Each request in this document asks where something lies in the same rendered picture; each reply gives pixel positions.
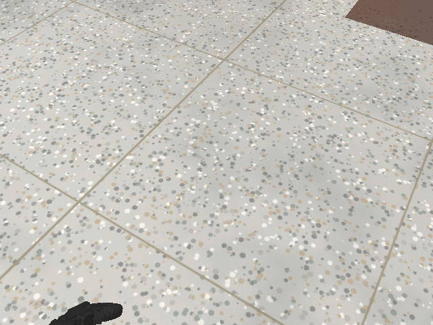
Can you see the robot left hand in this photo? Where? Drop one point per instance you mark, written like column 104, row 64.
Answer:
column 89, row 314

